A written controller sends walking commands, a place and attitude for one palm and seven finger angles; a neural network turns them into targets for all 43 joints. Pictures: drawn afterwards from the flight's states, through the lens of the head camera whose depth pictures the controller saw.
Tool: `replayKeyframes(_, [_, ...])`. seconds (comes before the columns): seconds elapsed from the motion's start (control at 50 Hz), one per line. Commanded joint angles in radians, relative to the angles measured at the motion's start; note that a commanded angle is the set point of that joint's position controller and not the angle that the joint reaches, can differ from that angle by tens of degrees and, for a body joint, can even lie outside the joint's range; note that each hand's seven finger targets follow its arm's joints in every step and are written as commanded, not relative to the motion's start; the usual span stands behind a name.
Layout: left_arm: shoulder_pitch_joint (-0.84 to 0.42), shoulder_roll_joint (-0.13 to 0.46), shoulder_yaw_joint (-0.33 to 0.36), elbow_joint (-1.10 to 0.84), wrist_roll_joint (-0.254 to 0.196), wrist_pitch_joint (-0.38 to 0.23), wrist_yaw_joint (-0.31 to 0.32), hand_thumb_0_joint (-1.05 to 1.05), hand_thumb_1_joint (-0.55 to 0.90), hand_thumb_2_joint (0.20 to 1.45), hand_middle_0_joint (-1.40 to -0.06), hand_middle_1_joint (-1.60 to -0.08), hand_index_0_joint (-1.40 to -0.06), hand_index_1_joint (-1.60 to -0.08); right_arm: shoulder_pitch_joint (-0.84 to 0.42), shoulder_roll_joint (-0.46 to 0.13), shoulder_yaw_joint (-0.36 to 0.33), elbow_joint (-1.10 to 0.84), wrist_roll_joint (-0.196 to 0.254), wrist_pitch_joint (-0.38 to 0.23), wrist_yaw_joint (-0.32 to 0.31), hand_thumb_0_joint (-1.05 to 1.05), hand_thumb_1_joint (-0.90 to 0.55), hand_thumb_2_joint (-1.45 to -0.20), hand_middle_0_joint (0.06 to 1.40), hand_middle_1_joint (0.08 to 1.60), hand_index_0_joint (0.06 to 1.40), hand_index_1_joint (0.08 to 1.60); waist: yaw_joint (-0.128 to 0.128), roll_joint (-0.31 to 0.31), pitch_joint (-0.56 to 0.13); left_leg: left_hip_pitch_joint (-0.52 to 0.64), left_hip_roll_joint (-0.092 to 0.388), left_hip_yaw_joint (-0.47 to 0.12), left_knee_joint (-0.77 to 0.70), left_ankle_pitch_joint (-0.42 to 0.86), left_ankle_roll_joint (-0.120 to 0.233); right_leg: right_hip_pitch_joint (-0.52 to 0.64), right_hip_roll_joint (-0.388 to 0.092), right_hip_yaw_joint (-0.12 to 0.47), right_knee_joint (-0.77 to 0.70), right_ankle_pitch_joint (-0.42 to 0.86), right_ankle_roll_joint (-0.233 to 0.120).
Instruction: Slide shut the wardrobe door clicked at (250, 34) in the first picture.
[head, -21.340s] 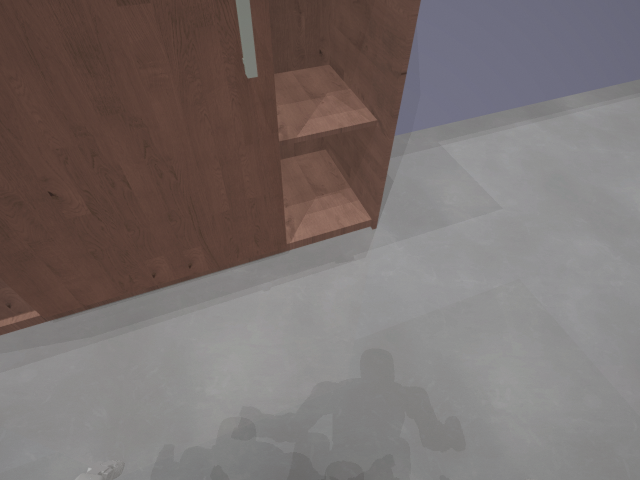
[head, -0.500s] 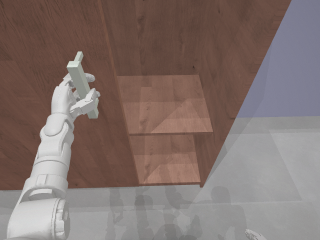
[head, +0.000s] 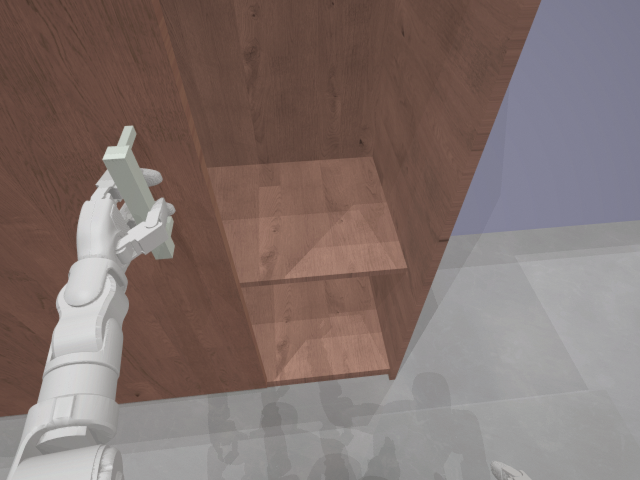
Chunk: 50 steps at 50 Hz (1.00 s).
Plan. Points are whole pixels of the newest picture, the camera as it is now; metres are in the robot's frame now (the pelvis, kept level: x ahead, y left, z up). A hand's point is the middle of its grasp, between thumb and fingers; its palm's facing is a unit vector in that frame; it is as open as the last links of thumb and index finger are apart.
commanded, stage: tug the door sideways, standing still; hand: left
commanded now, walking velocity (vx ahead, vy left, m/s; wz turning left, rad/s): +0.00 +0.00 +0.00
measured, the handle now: (147, 196) +0.46 +0.23 +0.12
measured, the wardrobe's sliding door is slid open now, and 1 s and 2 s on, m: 0.38 0.33 0.22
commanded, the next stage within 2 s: step sideways, sliding the door along in 0.72 s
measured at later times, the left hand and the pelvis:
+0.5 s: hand (162, 224) +0.40 +0.19 +0.12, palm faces +0.20 -0.98 -0.02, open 5.9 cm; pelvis +0.01 +0.00 +0.00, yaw +6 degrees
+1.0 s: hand (200, 222) +0.41 +0.15 +0.12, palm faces +0.12 -0.98 -0.17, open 6.2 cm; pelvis -0.02 -0.01 -0.01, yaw +3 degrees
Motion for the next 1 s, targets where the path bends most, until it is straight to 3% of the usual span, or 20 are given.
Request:
replayKeyframes(0.0, [-0.082, 0.148, 0.01, -0.383, -0.019, -0.059, -0.045, 0.0, 0.9, 0.9, -0.45, -1.4, -0.45, -1.4, -0.067, -0.12, -0.054, -0.153, 0.007, -0.061, -0.004, 0.0, -0.9, -0.9, 0.2, 0.3, 0.2, 0.3, 0.085, 0.015, -0.319, 0.296, 0.013, -0.079, -0.01, 0.668, -0.006, 0.086, 0.004, -0.032, -0.011, 0.634, 0.003])
replayKeyframes(0.06, [-0.055, 0.124, -0.009, -0.468, -0.015, -0.035, -0.03, 0.0, 0.9, 0.9, -0.45, -1.4, -0.45, -1.4, -0.072, -0.114, -0.059, -0.152, 0.004, -0.07, -0.004, 0.0, -0.9, -0.9, 0.2, 0.3, 0.2, 0.3, 0.081, 0.033, -0.325, 0.347, 0.023, -0.087, -0.008, 0.748, -0.014, 0.072, 0.004, -0.036, -0.016, 0.642, 0.005])
replayKeyframes(0.1, [-0.153, 0.213, 0.056, -0.404, -0.002, -0.013, -0.012, 0.0, 0.9, 0.9, -0.45, -1.4, -0.45, -1.4, -0.055, -0.13, -0.061, -0.12, -0.001, -0.059, -0.017, 0.0, -0.9, -0.9, 0.2, 0.3, 0.2, 0.3, 0.064, 0.007, -0.299, 0.322, 0.02, -0.085, -0.009, 0.715, -0.015, 0.062, 0.005, -0.032, -0.02, 0.643, 0.006])
replayKeyframes(0.16, [-0.381, 0.093, -0.065, -0.373, 0.011, 0.001, 0.002, 0.0, 0.9, 0.9, -0.45, -1.4, -0.45, -1.4, -0.051, -0.119, -0.059, -0.09, -0.001, -0.055, -0.028, 0.0, -0.9, -0.9, 0.2, 0.3, 0.2, 0.3, 0.009, 0.039, -0.257, 0.351, 0.02, -0.099, 0.002, 0.685, -0.019, -0.025, 0.006, -0.038, -0.03, 0.571, 0.004])
replayKeyframes(0.26, [-0.472, -0.007, -0.162, -0.316, 0.041, -0.003, 0.033, 0.0, 0.9, 0.9, -0.45, -1.4, -0.45, -1.4, -0.03, -0.116, -0.064, -0.054, -0.012, -0.055, -0.022, 0.0, -0.9, -0.9, 0.2, 0.3, 0.2, 0.3, -0.002, 0.043, -0.336, 0.418, 0.016, -0.131, 0.023, 0.71, -0.034, -0.071, 0.005, -0.047, -0.02, 0.528, 0.001])
replayKeyframes(0.3, [-0.488, -0.052, -0.202, -0.272, 0.046, -0.011, 0.038, 0.0, 0.9, 0.9, -0.45, -1.4, -0.45, -1.4, -0.034, -0.115, -0.062, -0.049, -0.013, -0.054, -0.018, 0.0, -0.9, -0.9, 0.2, 0.3, 0.2, 0.3, -0.007, -0.007, -0.326, 0.406, 0.015, -0.138, 0.023, 0.673, -0.032, -0.079, 0.007, -0.05, -0.02, 0.51, 0.0])
replayKeyframes(0.34, [-0.529, -0.089, -0.248, -0.268, 0.056, -0.028, 0.036, 0.0, 0.9, 0.9, -0.45, -1.4, -0.45, -1.4, -0.038, -0.113, -0.06, -0.047, -0.014, -0.055, -0.015, 0.0, -0.9, -0.9, 0.2, 0.3, 0.2, 0.3, -0.014, -0.004, -0.325, 0.403, 0.011, -0.138, 0.025, 0.65, -0.026, -0.084, 0.005, -0.047, -0.021, 0.502, -0.004])
replayKeyframes(0.46, [-0.624, -0.157, -0.327, -0.234, 0.063, -0.06, 0.031, 0.0, 0.9, 0.9, -0.45, -1.4, -0.45, -1.4, -0.04, -0.107, -0.058, -0.042, -0.015, -0.064, -0.003, 0.0, -0.9, -0.9, 0.2, 0.3, 0.2, 0.3, -0.027, 0.033, -0.347, 0.44, 0.01, -0.161, 0.042, 0.63, -0.028, -0.139, 0.009, -0.052, -0.005, 0.458, -0.008])
replayKeyframes(0.52, [-0.655, -0.195, -0.359, -0.194, 0.061, -0.075, 0.03, 0.0, 0.9, 0.9, -0.45, -1.4, -0.45, -1.4, -0.039, -0.108, -0.053, -0.044, -0.014, -0.072, 0.002, 0.0, -0.9, -0.9, 0.2, 0.3, 0.2, 0.3, -0.033, -0.009, -0.332, 0.418, 0.006, -0.167, 0.037, 0.561, -0.022, -0.153, 0.013, -0.054, -0.005, 0.428, -0.009])
replayKeyframes(0.6, [-0.713, -0.245, -0.413, -0.18, 0.066, -0.098, 0.045, 0.0, 0.9, 0.9, -0.45, -1.4, -0.45, -1.4, -0.034, -0.105, -0.053, -0.037, -0.014, -0.086, 0.012, 0.0, -0.9, -0.9, 0.2, 0.3, 0.2, 0.3, -0.041, 0.011, -0.331, 0.422, 0.006, -0.179, 0.041, 0.522, -0.025, -0.185, 0.017, -0.06, 0.005, 0.381, -0.013])
replayKeyframes(0.78, [-0.775, -0.283, -0.435, -0.093, 0.071, -0.127, 0.093, 0.0, 0.9, 0.9, -0.45, -1.4, -0.45, -1.4, -0.023, -0.107, -0.052, -0.014, -0.015, -0.115, 0.022, 0.0, -0.9, -0.9, 0.2, 0.3, 0.2, 0.3, -0.047, -0.017, -0.302, 0.357, -0.006, -0.175, 0.023, 0.354, -0.02, -0.203, 0.02, -0.062, 0.002, 0.297, -0.015])
replayKeyframes(0.8, [-0.877, -0.254, -0.423, -0.128, 0.073, -0.136, 0.103, 0.0, 0.9, 0.9, -0.45, -1.4, -0.45, -1.4, -0.022, -0.112, -0.052, -0.008, -0.013, -0.121, 0.02, 0.0, -0.9, -0.9, 0.2, 0.3, 0.2, 0.3, -0.058, -0.01, -0.314, 0.367, -0.007, -0.178, 0.021, 0.341, -0.019, -0.209, 0.02, -0.059, -0.001, 0.29, -0.014])
replayKeyframes(0.82, [-0.945, 0.347, -0.027, -0.162, 0.15, -0.157, 0.179, 0.0, 0.9, 0.9, -0.45, -1.4, -0.45, -1.4, -0.054, -0.156, -0.058, -0.024, -0.002, -0.081, -0.029, 0.0, -0.9, -0.9, 0.2, 0.3, 0.2, 0.3, 0.061, -0.007, -0.288, 0.295, 0.062, -0.174, -0.004, 0.255, 0.032, -0.078, -0.061, 0.028, -0.049, 0.226, 0.002])
replayKeyframes(0.84, [-0.94, 0.286, -0.087, -0.14, 0.16, -0.161, 0.188, 0.0, 0.9, 0.9, -0.45, -1.4, -0.45, -1.4, -0.065, -0.129, -0.04, -0.021, -0.006, -0.064, -0.047, 0.0, -0.9, -0.9, 0.2, 0.3, 0.2, 0.3, 0.041, -0.036, -0.238, 0.264, 0.051, -0.147, -0.042, 0.188, 0.029, -0.043, -0.065, 0.022, -0.066, 0.228, -0.001])
replayKeyframes(0.86, [-0.882, 0.113, -0.196, -0.111, 0.151, -0.156, 0.171, 0.0, 0.9, 0.9, -0.45, -1.4, -0.45, -1.4, -0.105, -0.111, -0.037, -0.028, -0.009, -0.057, -0.056, 0.0, -0.9, -0.9, 0.2, 0.3, 0.2, 0.3, 0.034, -0.057, -0.259, 0.263, 0.064, -0.154, -0.052, 0.177, 0.033, -0.01, -0.061, 0.001, -0.037, 0.23, 0.003])
replayKeyframes(0.88, [-0.828, 0.069, -0.22, -0.082, 0.149, -0.15, 0.166, 0.0, 0.9, 0.9, -0.45, -1.4, -0.45, -1.4, -0.12, -0.106, -0.041, -0.037, -0.009, -0.049, -0.066, 0.0, -0.9, -0.9, 0.2, 0.3, 0.2, 0.3, 0.033, -0.021, -0.258, 0.273, 0.088, -0.172, -0.056, 0.157, 0.043, -0.015, -0.056, -0.006, -0.012, 0.193, 0.002])
replayKeyframes(0.92, [-0.785, 0.052, -0.228, -0.04, 0.149, -0.138, 0.169, 0.0, 0.9, 0.9, -0.45, -1.4, -0.45, -1.4, -0.123, -0.108, -0.044, -0.041, -0.009, -0.033, -0.081, 0.0, -0.9, -0.9, 0.2, 0.3, 0.2, 0.3, 0.034, 0.048, -0.239, 0.311, 0.147, -0.258, -0.081, 0.084, 0.068, -0.07, -0.034, -0.019, 0.058, 0.093, -0.005])
replayKeyframes(0.94, [-0.789, 0.089, -0.215, -0.005, 0.137, -0.131, 0.178, 0.0, 0.9, 0.9, -0.45, -1.4, -0.45, -1.4, -0.113, -0.114, -0.048, -0.045, -0.002, -0.025, -0.086, 0.0, -0.9, -0.9, 0.2, 0.3, 0.2, 0.3, 0.049, 0.052, -0.223, 0.3, 0.179, -0.319, -0.101, 0.062, 0.084, -0.104, -0.028, -0.022, 0.108, 0.038, -0.01])
replayKeyframes(0.96, [-0.78, 0.042, -0.24, -0.005, 0.143, -0.129, 0.175, 0.0, 0.9, 0.9, -0.45, -1.4, -0.45, -1.4, -0.133, -0.109, -0.042, -0.044, -0.01, -0.017, -0.09, 0.0, -0.9, -0.9, 0.2, 0.3, 0.2, 0.3, 0.032, 0.084, -0.201, 0.318, 0.212, -0.376, -0.124, 0.0, 0.104, -0.128, -0.011, -0.02, 0.134, -0.019, -0.013])
replayKeyframes(0.98, [-0.794, 0.035, -0.245, -0.013, 0.14, -0.129, 0.175, 0.0, 0.9, 0.9, -0.45, -1.4, -0.45, -1.4, -0.143, -0.104, -0.039, -0.047, -0.01, -0.011, -0.095, 0.0, -0.9, -0.9, 0.2, 0.3, 0.2, 0.3, 0.037, 0.096, -0.177, 0.329, 0.238, -0.421, -0.137, -0.019, 0.125, -0.144, -0.005, -0.017, 0.136, -0.079, -0.017])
